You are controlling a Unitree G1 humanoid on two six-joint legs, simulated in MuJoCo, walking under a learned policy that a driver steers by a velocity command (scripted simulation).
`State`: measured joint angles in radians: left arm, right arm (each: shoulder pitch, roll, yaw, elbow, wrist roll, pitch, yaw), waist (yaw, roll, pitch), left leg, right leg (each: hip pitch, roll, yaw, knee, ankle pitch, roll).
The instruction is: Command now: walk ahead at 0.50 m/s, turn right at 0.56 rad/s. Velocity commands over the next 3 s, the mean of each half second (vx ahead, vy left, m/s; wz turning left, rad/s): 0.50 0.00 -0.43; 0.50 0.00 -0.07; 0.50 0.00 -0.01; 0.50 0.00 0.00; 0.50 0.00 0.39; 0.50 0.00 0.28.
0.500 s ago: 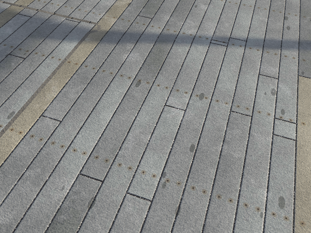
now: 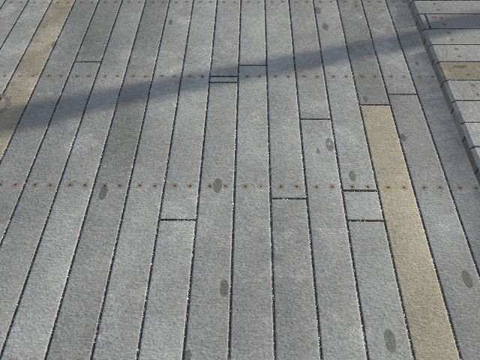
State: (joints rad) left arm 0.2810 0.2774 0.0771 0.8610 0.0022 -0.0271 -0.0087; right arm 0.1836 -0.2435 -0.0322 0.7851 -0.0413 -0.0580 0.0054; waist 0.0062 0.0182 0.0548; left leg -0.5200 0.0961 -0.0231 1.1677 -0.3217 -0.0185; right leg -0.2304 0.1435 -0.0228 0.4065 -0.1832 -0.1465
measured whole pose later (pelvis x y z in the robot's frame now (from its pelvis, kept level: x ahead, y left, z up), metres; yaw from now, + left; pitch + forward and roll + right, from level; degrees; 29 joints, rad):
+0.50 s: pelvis +0.28 +0.05 +0.00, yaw -12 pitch +0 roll +0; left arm 0.31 0.29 0.05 0.82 0.03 -0.04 -0.02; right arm 0.24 -0.26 -0.04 0.80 -0.03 -0.07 0.01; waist 0.01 -0.04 0.03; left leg -0.27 -0.04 0.05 0.44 -0.17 0.05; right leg -0.40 0.05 0.07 1.11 -0.34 -0.07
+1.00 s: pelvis +0.52 -0.05 +0.00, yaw -13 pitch +0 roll +1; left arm 0.22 0.24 0.03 0.83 0.02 -0.07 -0.01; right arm 0.33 -0.26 -0.04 0.90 -0.02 -0.05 0.02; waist -0.02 0.03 0.03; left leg -0.38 0.03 0.01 1.09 -0.34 0.06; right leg -0.27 0.04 -0.08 0.43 -0.18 -0.08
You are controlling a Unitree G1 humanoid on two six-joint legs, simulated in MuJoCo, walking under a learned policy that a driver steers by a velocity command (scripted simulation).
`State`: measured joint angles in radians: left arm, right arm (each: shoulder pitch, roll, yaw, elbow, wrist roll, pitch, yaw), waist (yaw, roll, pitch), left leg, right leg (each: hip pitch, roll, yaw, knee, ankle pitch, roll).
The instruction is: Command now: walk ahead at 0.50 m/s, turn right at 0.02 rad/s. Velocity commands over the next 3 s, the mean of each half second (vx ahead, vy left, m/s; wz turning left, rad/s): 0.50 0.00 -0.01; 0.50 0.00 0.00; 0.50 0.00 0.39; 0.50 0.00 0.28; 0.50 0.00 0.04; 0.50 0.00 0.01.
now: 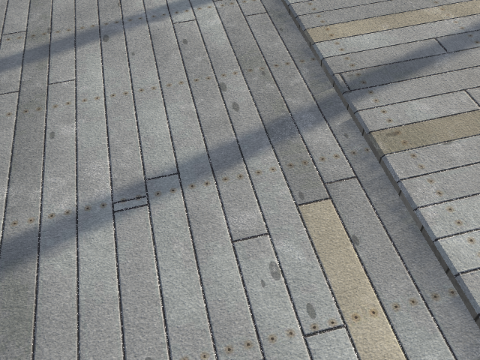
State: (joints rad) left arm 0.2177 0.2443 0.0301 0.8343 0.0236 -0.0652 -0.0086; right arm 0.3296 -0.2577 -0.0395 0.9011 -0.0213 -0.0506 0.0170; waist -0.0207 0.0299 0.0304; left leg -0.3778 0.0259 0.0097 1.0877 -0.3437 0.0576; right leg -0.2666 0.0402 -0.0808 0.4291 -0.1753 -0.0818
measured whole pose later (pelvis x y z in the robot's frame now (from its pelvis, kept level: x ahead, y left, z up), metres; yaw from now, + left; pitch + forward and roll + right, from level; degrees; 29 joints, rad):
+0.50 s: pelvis +0.26 +0.05 -0.01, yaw +0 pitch +0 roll -1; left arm 0.36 0.23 0.04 0.99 0.01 -0.07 0.00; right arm 0.15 -0.24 -0.04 0.86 -0.03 -0.06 0.01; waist 0.03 -0.02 0.06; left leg -0.34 -0.02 0.10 0.52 -0.18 0.09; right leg -0.26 0.01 0.00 1.09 -0.38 -0.08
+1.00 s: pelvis +0.54 +0.01 -0.02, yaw +1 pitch +0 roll +1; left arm 0.06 0.21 0.04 0.87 0.04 -0.08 -0.01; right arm 0.41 -0.21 -0.04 1.04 0.00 -0.07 0.00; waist -0.04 0.01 0.06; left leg -0.11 -0.02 0.03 0.87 -0.45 0.06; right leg -0.42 0.01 -0.10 0.56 -0.14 -0.09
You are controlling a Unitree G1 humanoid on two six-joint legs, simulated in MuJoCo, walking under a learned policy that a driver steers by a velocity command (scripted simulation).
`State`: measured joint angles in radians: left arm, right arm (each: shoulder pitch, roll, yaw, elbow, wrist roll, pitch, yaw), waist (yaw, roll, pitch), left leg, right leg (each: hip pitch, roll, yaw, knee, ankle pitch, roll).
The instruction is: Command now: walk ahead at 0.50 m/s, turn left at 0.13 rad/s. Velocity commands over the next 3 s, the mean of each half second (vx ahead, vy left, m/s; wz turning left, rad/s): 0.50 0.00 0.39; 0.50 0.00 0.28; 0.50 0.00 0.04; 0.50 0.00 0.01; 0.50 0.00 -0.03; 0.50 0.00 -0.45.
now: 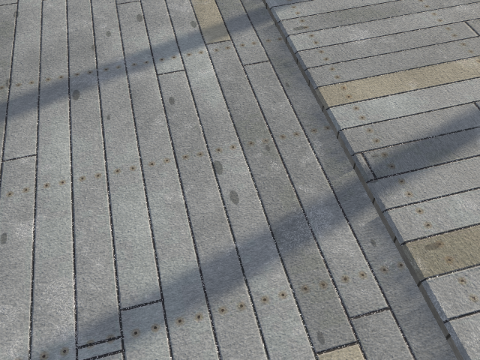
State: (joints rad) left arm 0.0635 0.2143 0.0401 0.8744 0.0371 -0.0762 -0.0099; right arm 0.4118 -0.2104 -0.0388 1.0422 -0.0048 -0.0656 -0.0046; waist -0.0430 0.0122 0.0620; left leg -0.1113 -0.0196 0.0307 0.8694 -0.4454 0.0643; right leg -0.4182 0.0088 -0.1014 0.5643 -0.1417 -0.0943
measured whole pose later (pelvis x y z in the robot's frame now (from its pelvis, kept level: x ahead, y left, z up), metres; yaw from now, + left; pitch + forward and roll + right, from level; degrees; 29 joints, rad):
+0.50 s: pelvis +0.27 +0.03 -0.01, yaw +14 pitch +0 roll -1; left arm 0.42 0.19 0.04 1.04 0.02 -0.07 0.03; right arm 0.04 -0.20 -0.05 0.86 -0.04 -0.03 0.04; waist 0.03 0.00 0.06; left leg -0.44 -0.04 0.14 0.57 -0.17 0.18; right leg 0.08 -0.03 -0.32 0.50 -0.49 -0.01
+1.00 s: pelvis +0.53 +0.10 +0.01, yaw +22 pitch +1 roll +1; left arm 0.04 0.22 0.03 0.81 0.02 -0.03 -0.03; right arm 0.44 -0.23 -0.04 1.01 -0.02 -0.07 -0.02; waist -0.07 -0.03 0.05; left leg 0.15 -0.12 -0.05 0.18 -0.35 0.10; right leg -0.55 -0.04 -0.07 0.59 -0.07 -0.05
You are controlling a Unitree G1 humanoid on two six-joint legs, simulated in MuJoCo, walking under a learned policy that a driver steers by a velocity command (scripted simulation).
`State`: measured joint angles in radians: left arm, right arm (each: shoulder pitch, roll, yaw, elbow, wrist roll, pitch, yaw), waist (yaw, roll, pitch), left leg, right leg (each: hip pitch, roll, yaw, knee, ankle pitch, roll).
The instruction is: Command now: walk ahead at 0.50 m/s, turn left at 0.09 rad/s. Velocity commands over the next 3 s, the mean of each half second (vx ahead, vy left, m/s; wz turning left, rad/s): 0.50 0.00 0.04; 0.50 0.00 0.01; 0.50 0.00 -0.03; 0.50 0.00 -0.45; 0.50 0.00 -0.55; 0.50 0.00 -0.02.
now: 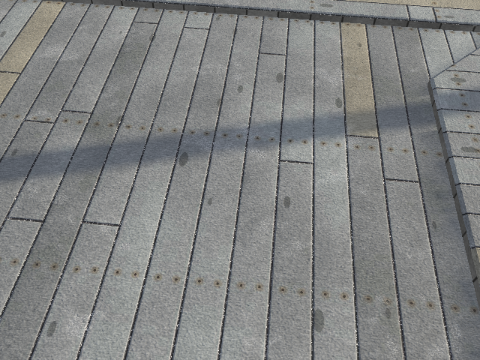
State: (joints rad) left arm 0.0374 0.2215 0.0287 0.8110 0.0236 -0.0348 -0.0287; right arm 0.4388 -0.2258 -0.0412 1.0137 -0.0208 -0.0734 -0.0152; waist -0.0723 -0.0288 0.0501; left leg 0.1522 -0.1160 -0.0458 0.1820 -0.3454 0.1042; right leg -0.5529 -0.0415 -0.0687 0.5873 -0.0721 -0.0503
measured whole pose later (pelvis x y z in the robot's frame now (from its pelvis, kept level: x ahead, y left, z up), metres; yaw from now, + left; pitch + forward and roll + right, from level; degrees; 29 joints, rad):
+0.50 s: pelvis +0.27 -0.01 +0.01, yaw +0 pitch +1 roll -2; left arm 0.44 0.20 0.03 1.03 0.01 -0.09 0.00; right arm 0.04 -0.22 -0.02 0.86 -0.03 -0.04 0.03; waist 0.06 0.04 0.04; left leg -0.57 0.08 0.05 0.61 -0.05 0.03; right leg 0.07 0.08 -0.07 0.18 -0.27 -0.05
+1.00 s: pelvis +0.53 +0.03 +0.01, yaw +0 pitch +0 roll +1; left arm 0.08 0.22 0.04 0.90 0.03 -0.03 -0.03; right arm 0.45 -0.19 -0.03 1.05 -0.01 -0.09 0.00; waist -0.05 -0.04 0.03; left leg 0.06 -0.09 0.08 0.16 -0.24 0.08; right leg -0.62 -0.10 -0.04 0.70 -0.03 -0.02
